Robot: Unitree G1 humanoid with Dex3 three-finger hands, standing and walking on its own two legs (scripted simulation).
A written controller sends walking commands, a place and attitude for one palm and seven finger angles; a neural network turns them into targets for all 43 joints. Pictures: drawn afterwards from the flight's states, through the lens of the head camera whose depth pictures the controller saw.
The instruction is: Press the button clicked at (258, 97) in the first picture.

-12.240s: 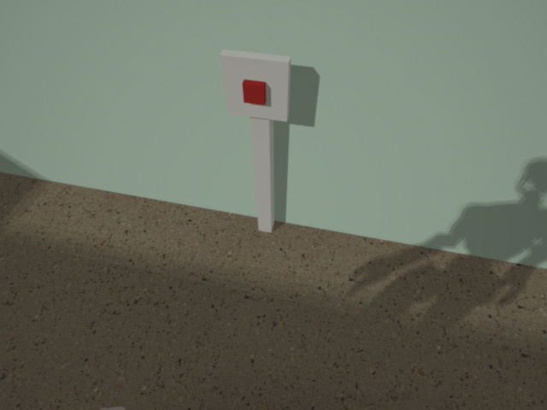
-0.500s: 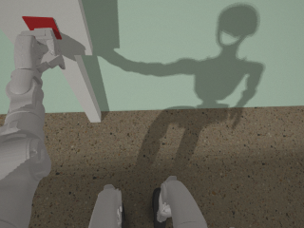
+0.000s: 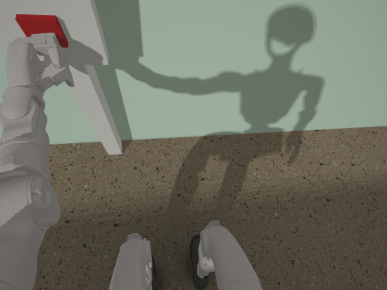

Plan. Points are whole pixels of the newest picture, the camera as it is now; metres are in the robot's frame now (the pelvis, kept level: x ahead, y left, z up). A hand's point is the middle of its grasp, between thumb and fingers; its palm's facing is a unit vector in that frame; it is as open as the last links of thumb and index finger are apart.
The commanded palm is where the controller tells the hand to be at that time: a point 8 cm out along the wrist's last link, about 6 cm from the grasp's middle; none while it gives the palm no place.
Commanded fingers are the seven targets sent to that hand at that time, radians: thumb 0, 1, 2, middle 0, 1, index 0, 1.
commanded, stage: pull the fist back off the button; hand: left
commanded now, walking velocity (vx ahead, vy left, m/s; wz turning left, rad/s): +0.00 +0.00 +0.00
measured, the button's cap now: (44, 28) +0.59 +0.22 +0.09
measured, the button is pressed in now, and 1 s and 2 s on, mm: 7 0 0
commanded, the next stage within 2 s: draw the hand back to the body in 0.78 s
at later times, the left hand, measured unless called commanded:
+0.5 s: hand (67, 92) +0.48 +0.19 +0.05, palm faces +0.01 -1.00 -0.03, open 3.1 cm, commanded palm +0.44 +0.23 +0.06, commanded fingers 0.00 0.90 0.90 -1.30 -1.50 -1.30 -1.50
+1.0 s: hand (63, 112) +0.43 +0.18 +0.07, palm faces +0.01 -1.00 -0.05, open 3.1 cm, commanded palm +0.39 +0.24 +0.09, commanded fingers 0.00 0.90 0.90 -1.30 -1.50 -1.30 -1.50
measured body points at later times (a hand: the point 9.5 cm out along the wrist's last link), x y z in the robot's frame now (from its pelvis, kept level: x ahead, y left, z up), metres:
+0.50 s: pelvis +0.06 +0.01 +0.04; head +0.19 +0.02 +0.46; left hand +0.47 +0.24 +0.06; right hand +0.13 -0.25 -0.08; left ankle +0.04 +0.09 -0.62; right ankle +0.08 -0.12 -0.62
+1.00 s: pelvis +0.05 -0.01 +0.04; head +0.17 +0.00 +0.47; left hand +0.42 +0.23 +0.08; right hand +0.19 -0.26 -0.08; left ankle +0.04 +0.09 -0.62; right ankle +0.08 -0.12 -0.62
